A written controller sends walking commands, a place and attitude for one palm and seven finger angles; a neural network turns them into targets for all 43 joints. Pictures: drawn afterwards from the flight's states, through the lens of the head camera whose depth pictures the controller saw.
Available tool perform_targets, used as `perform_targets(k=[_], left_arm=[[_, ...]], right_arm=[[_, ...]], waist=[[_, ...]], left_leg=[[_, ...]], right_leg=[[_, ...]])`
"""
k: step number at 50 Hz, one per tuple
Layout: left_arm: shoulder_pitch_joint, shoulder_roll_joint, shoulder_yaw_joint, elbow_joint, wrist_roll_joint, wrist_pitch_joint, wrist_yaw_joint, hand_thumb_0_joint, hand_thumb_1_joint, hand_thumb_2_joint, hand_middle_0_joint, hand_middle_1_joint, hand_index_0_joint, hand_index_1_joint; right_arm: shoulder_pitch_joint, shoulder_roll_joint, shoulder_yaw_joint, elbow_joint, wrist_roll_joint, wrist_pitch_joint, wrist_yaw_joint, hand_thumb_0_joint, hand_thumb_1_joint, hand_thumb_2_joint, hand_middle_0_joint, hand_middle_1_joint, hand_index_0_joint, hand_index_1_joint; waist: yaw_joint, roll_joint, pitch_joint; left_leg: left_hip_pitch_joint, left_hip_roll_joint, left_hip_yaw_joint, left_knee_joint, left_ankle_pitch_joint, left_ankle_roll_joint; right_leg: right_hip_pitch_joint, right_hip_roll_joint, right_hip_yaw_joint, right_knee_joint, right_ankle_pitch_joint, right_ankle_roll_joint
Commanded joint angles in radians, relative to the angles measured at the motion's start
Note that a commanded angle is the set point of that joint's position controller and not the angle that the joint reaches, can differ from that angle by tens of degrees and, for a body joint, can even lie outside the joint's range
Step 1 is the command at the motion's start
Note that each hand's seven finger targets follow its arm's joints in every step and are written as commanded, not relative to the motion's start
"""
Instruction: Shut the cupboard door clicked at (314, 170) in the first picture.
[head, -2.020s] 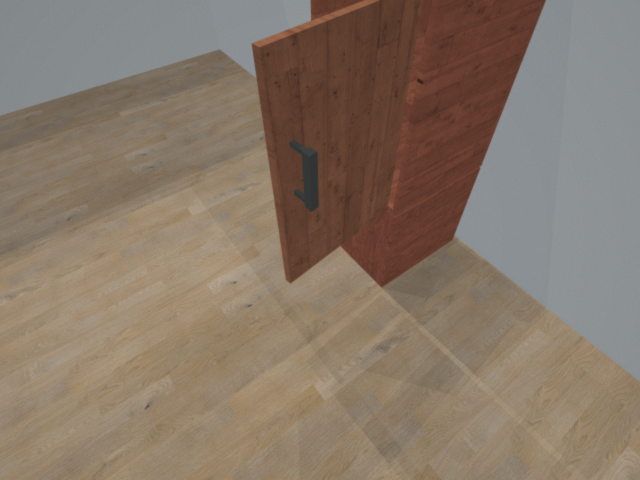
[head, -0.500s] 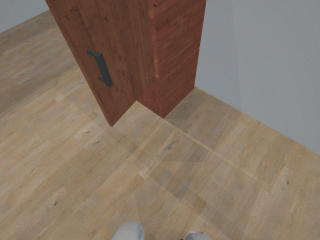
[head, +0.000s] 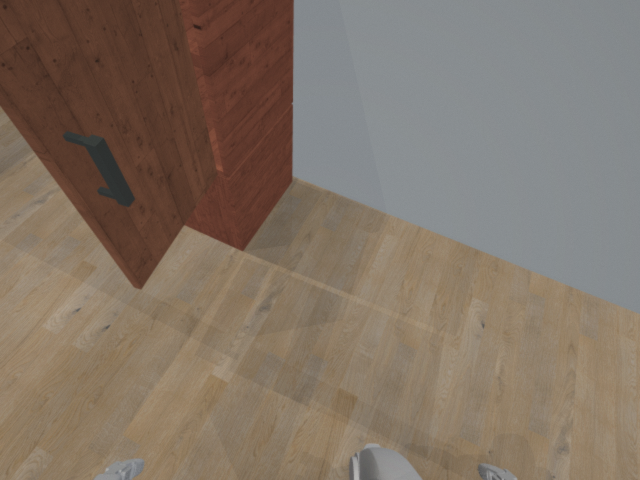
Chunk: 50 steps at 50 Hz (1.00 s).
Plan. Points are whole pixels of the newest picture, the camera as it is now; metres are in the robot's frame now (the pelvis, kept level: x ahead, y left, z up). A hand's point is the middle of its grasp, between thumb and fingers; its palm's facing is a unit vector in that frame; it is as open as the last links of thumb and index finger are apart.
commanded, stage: walk around to get in front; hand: left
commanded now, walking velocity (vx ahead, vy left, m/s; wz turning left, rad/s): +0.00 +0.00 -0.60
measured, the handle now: (100, 170) +0.50 +0.40 +0.00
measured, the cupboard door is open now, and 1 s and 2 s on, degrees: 97 97 97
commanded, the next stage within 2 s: none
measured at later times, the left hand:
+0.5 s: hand (233, 432) +0.18 +0.14 -0.19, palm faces -0.34 -0.92 -0.19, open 7.4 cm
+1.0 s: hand (292, 407) +0.22 +0.06 -0.16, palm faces -0.60 -0.76 -0.27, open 7.3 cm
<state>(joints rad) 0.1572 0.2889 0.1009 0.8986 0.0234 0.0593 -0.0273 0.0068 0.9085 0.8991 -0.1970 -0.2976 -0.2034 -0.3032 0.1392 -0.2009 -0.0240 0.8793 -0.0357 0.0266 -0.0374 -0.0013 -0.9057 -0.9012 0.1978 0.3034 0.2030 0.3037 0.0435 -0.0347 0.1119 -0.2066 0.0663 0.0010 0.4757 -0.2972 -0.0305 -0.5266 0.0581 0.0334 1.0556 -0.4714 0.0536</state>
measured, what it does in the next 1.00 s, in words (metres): steps on the spot, turning right: right foot, then left foot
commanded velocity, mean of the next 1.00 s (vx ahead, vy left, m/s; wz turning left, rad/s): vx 0.00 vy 0.00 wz -0.60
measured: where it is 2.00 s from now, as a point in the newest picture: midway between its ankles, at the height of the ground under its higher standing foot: outside the picture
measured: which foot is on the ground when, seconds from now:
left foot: down 0.00-0.16, up 0.18-0.46, down 0.48-0.80, up 0.82-1.00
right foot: up 0.00-0.16, down 0.18-0.48, up 0.50-0.78, down 0.80-1.00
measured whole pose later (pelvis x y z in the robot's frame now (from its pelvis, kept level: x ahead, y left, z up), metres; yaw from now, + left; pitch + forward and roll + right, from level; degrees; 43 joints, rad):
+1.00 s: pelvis +0.03 -0.06 -0.01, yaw -39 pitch +1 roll +1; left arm 0.18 0.22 0.06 0.90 0.02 0.03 0.00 0.00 0.91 0.90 -0.20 -0.30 -0.21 -0.30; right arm 0.15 -0.26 -0.06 0.90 -0.01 0.06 -0.02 0.00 -0.91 -0.90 0.19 0.30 0.20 0.30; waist 0.00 0.01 0.12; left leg -0.46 0.08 0.04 1.00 -0.46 -0.09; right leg -0.27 0.02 0.04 0.55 -0.30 -0.03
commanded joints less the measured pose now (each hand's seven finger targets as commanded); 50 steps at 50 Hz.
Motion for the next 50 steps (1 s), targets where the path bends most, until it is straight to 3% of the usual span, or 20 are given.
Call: perform_targets(k=[1, 4, 6, 7, 8, 9, 11, 14, 19, 22, 24, 26, 30, 35, 38, 39, 40, 41, 44, 50], left_arm=[[-0.040, 0.033, -0.004, -0.101, -0.004, -0.018, -0.016, 0.000, 0.900, 0.900, -0.200, -0.300, -0.200, -0.300], [-0.047, 0.036, -0.010, -0.102, -0.004, -0.029, -0.021, 0.000, 0.900, 0.900, -0.200, -0.300, -0.200, -0.300], [0.014, 0.052, -0.006, -0.080, -0.006, -0.033, -0.021, 0.000, 0.900, 0.900, -0.200, -0.300, -0.200, -0.300], [0.104, 0.101, 0.005, -0.053, -0.004, -0.043, -0.015, 0.000, 0.900, 0.900, -0.200, -0.300, -0.200, -0.300], [0.188, 0.234, 0.033, -0.034, 0.010, -0.055, 0.005, 0.000, 0.900, 0.900, -0.200, -0.300, -0.200, -0.300], [0.243, 0.276, 0.041, -0.015, -0.009, -0.052, 0.025, 0.000, 0.900, 0.900, -0.200, -0.300, -0.200, -0.300], [0.113, 0.209, 0.026, -0.052, -0.003, -0.039, 0.038, 0.000, 0.900, 0.900, -0.200, -0.300, -0.200, -0.300], [0.014, 0.166, 0.013, -0.081, 0.004, -0.039, 0.048, 0.000, 0.900, 0.900, -0.200, -0.300, -0.200, -0.300], [-0.003, 0.175, 0.015, -0.084, 0.008, -0.034, 0.039, 0.000, 0.900, 0.900, -0.200, -0.300, -0.200, -0.300], [-0.063, 0.142, 0.010, -0.100, -0.006, -0.023, 0.033, 0.000, 0.900, 0.900, -0.200, -0.300, -0.200, -0.300], [-0.029, 0.035, -0.014, -0.134, -0.019, -0.017, 0.018, 0.000, 0.900, 0.900, -0.200, -0.300, -0.200, -0.300], [-0.052, 0.082, 0.004, -0.131, -0.001, -0.016, 0.002, 0.000, 0.900, 0.900, -0.200, -0.300, -0.200, -0.300], [-0.036, 0.029, -0.002, -0.094, -0.004, -0.007, -0.017, 0.000, 0.900, 0.900, -0.200, -0.300, -0.200, -0.300], [-0.095, 0.007, -0.017, -0.110, -0.006, -0.022, -0.021, 0.000, 0.900, 0.900, -0.200, -0.300, -0.200, -0.300], [-0.005, 0.036, -0.012, -0.083, -0.007, -0.035, -0.016, 0.000, 0.900, 0.900, -0.200, -0.300, -0.200, -0.300], [0.079, 0.107, 0.001, -0.056, 0.000, -0.045, -0.007, 0.000, 0.900, 0.900, -0.200, -0.300, -0.200, -0.300], [0.163, 0.233, 0.030, -0.027, 0.010, -0.055, 0.012, 0.000, 0.900, 0.900, -0.200, -0.300, -0.200, -0.300], [0.214, 0.252, 0.034, -0.011, -0.009, -0.052, 0.029, 0.000, 0.900, 0.900, -0.200, -0.300, -0.200, -0.300], [0.048, 0.158, 0.020, -0.053, -0.005, -0.041, 0.048, 0.000, 0.900, 0.900, -0.200, -0.300, -0.200, -0.300], [0.039, 0.156, 0.017, -0.065, 0.001, -0.044, 0.045, 0.000, 0.900, 0.900, -0.200, -0.300, -0.200, -0.300]], right_arm=[[0.058, -0.213, -0.058, -0.062, -0.004, -0.026, -0.015, 0.000, -0.900, -0.900, 0.200, 0.300, 0.200, 0.300], [0.101, -0.247, -0.071, -0.049, 0.000, -0.018, -0.004, 0.000, -0.900, -0.900, 0.200, 0.300, 0.200, 0.300], [0.084, -0.261, -0.074, -0.052, 0.008, -0.015, 0.002, 0.000, -0.900, -0.900, 0.200, 0.300, 0.200, 0.300], [0.068, -0.250, -0.076, -0.063, 0.016, -0.015, 0.006, 0.000, -0.900, -0.900, 0.200, 0.300, 0.200, 0.300], [0.051, -0.156, -0.058, -0.104, 0.032, -0.015, 0.012, 0.000, -0.900, -0.900, 0.200, 0.300, 0.200, 0.300], [-0.007, -0.157, -0.047, -0.138, 0.034, -0.006, 0.003, 0.000, -0.900, -0.900, 0.200, 0.300, 0.200, 0.300], [-0.010, -0.146, -0.043, -0.109, 0.035, -0.003, 0.003, 0.000, -0.900, -0.900, 0.200, 0.300, 0.200, 0.300], [0.020, -0.140, -0.041, -0.075, 0.029, 0.002, 0.012, 0.000, -0.900, -0.900, 0.200, 0.300, 0.200, 0.300], [0.071, -0.107, -0.038, -0.053, 0.033, -0.003, 0.015, 0.000, -0.900, -0.900, 0.200, 0.300, 0.200, 0.300], [0.186, -0.140, -0.044, -0.018, 0.033, -0.018, 0.003, 0.000, -0.900, -0.900, 0.200, 0.300, 0.200, 0.300], [0.215, -0.307, -0.073, -0.030, 0.009, -0.034, -0.004, 0.000, -0.900, -0.900, 0.200, 0.300, 0.200, 0.300], [0.145, -0.273, -0.055, -0.057, -0.002, -0.038, -0.011, 0.000, -0.900, -0.900, 0.200, 0.300, 0.200, 0.300], [0.093, -0.209, -0.044, -0.062, -0.002, -0.037, -0.013, 0.000, -0.900, -0.900, 0.200, 0.300, 0.200, 0.300], [0.181, -0.236, -0.066, -0.026, -0.002, -0.028, 0.001, 0.000, -0.900, -0.900, 0.200, 0.300, 0.200, 0.300], [0.157, -0.254, -0.076, -0.030, 0.010, -0.022, 0.010, 0.000, -0.900, -0.900, 0.200, 0.300, 0.200, 0.300], [0.141, -0.225, -0.075, -0.044, 0.020, -0.020, 0.016, 0.000, -0.900, -0.900, 0.200, 0.300, 0.200, 0.300], [0.067, -0.125, -0.051, -0.100, 0.028, -0.020, 0.018, 0.000, -0.900, -0.900, 0.200, 0.300, 0.200, 0.300], [0.020, -0.147, -0.043, -0.116, 0.029, -0.008, 0.004, 0.000, -0.900, -0.900, 0.200, 0.300, 0.200, 0.300], [0.023, -0.147, -0.049, -0.077, 0.029, 0.001, 0.005, 0.000, -0.900, -0.900, 0.200, 0.300, 0.200, 0.300], [0.014, -0.107, -0.043, -0.064, 0.032, 0.005, 0.015, 0.000, -0.900, -0.900, 0.200, 0.300, 0.200, 0.300]], waist=[[-0.053, 0.260, -0.134], [-0.073, 0.254, -0.146], [-0.034, 0.237, -0.153], [0.014, 0.133, -0.198], [0.047, -0.239, -0.251], [0.083, -0.278, -0.270], [0.025, -0.178, -0.156], [-0.030, -0.174, -0.181], [-0.047, -0.105, -0.181], [-0.112, -0.081, -0.175], [-0.103, 0.412, -0.167], [-0.066, 0.190, -0.106], [-0.041, 0.248, -0.129], [-0.094, 0.256, -0.167], [-0.048, 0.208, -0.193], [-0.010, 0.086, -0.229], [0.038, -0.290, -0.216], [0.070, -0.275, -0.227], [-0.015, -0.225, -0.168], [-0.029, -0.103, -0.167]], left_leg=[[0.138, 0.217, 0.009, -0.046, 0.647, 0.135], [0.130, 0.224, 0.039, 0.016, 0.638, 0.111], [0.064, 0.214, 0.077, 0.109, 0.592, 0.074], [-0.037, 0.179, 0.116, 0.267, 0.479, 0.027], [-0.317, 0.029, 0.194, 0.550, -0.077, -0.039], [-0.369, 0.001, 0.050, 0.699, -0.402, -0.039], [-0.396, 0.052, -0.016, 0.731, -0.292, -0.033], [-0.279, 0.035, 0.006, 0.604, -0.196, -0.048], [-0.140, -0.029, 0.051, 0.298, -0.114, -0.041], [0.080, -0.021, 0.040, 0.013, 0.049, -0.028], [0.145, 0.412, -0.441, -0.248, 0.047, 0.136], [-0.014, 0.414, -0.361, -0.240, 0.174, 0.209], [0.054, 0.245, -0.015, -0.120, 0.466, 0.132], [0.132, 0.271, 0.056, -0.047, 0.523, 0.127], [0.071, 0.256, 0.116, 0.093, 0.483, 0.064], [-0.065, 0.208, 0.163, 0.246, 0.342, 0.007], [-0.372, 0.044, 0.228, 0.492, -0.280, -0.053], [-0.411, 0.030, 0.065, 0.639, -0.403, -0.048], [-0.408, 0.058, 0.006, 0.677, -0.214, -0.054], [-0.252, -0.013, 0.040, 0.409, -0.123, -0.060]], right_leg=[[0.021, -0.059, -0.082, -0.139, 0.023, 0.006], [0.140, -0.026, -0.147, -0.319, 0.064, -0.015], [0.285, -0.019, -0.160, -0.472, 0.209, -0.036], [0.463, -0.072, -0.091, -0.590, 0.439, -0.062], [0.667, -0.357, 0.326, -0.664, 0.849, -0.173], [0.619, -0.476, 0.436, -0.646, 1.074, -0.284], [0.452, -0.383, 0.352, -0.677, 0.701, -0.299], [0.353, -0.288, 0.257, -0.645, 0.705, -0.252], [0.288, -0.247, 0.300, -0.644, 0.541, -0.232], [0.132, -0.184, 0.281, -0.582, 0.383, -0.150], [-0.087, 0.025, 0.018, -0.161, -0.153, -0.028], [-0.044, -0.056, 0.045, 0.098, -0.083, -0.016], [-0.020, -0.075, -0.051, 0.071, 0.010, 0.008], [0.102, -0.057, -0.136, -0.261, 0.007, -0.009], [0.310, -0.042, -0.156, -0.554, 0.224, -0.038], [0.495, -0.137, -0.026, -0.652, 0.468, -0.078], [0.648, -0.413, 0.350, -0.681, 0.919, -0.188], [0.604, -0.473, 0.383, -0.648, 1.100, -0.284], [0.496, -0.318, 0.253, -0.638, 0.863, -0.260], [0.396, -0.264, 0.254, -0.647, 0.751, -0.247]])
